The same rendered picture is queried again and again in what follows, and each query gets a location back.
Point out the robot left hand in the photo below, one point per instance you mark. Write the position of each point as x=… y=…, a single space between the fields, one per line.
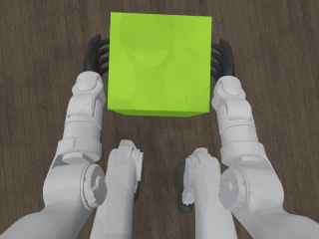
x=92 y=61

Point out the robot right upper arm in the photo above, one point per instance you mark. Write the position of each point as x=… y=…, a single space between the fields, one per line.
x=255 y=197

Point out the robot left shin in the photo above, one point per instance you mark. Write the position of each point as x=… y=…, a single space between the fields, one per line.
x=113 y=153

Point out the robot right forearm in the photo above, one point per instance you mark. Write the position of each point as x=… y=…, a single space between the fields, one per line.
x=239 y=141

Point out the robot right hand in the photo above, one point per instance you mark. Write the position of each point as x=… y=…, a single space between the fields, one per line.
x=225 y=65

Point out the robot left forearm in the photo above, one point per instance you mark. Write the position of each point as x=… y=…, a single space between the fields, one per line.
x=83 y=123

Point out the robot left upper arm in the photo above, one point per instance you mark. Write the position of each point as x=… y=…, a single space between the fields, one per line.
x=71 y=193

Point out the robot left thigh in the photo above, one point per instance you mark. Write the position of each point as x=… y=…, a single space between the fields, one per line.
x=114 y=218

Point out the carton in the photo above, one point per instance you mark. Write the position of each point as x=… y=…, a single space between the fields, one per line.
x=159 y=65

